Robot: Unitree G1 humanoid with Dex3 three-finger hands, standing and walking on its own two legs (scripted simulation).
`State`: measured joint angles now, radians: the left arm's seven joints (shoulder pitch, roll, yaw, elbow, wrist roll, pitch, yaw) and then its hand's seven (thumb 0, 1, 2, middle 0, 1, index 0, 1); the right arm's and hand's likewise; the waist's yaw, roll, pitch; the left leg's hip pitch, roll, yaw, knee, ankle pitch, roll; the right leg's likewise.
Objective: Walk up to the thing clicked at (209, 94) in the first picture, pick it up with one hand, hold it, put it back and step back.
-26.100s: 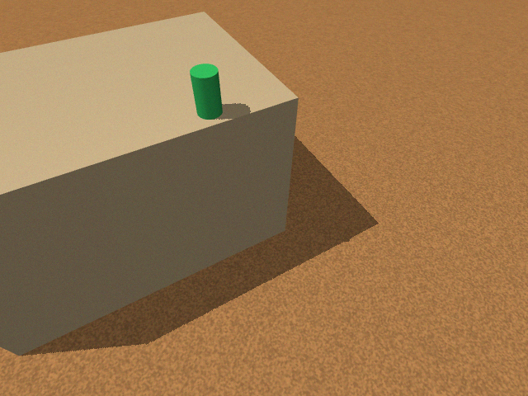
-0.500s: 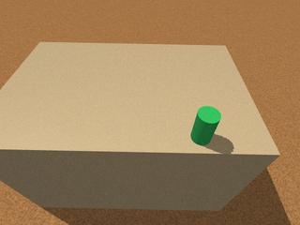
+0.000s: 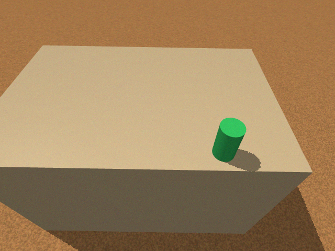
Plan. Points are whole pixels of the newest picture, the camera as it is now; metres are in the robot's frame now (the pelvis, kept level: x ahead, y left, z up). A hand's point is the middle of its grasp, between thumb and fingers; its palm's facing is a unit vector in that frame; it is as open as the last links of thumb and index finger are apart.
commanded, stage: home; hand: right
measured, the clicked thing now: (227, 140) +0.43 -0.17 -0.02
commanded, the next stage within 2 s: stand in 0.24 s
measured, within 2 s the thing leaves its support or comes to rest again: neither
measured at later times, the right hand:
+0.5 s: hand out of the picture +0.07 -0.25 -0.16, palm faces -0.05 +0.94 -0.35, open 16.3 cm
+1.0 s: hand out of the picture +0.06 -0.25 -0.16, palm faces -0.06 +0.94 -0.34, open 7.6 cm
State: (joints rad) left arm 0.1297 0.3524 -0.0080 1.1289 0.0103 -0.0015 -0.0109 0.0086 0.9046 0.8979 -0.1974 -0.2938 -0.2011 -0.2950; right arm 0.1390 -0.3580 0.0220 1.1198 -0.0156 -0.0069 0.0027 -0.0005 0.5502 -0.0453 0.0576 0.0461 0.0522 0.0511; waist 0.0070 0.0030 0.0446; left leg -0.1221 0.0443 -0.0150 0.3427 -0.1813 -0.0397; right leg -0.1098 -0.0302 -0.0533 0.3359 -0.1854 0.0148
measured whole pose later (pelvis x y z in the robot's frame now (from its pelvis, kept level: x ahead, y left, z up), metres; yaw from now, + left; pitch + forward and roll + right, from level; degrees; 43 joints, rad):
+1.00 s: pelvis +0.00 +0.00 +0.00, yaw +0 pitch -2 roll +0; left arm 0.13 0.35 0.00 1.13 0.01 0.00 -0.01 0.01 0.91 0.90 -0.20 -0.30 -0.20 -0.30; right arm 0.14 -0.35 0.02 1.12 -0.02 0.00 0.01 0.01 -0.86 -0.89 0.20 0.30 0.20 0.30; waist 0.01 0.00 0.05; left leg -0.13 0.04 -0.02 0.34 -0.18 -0.04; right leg -0.11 -0.03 -0.06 0.33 -0.18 0.01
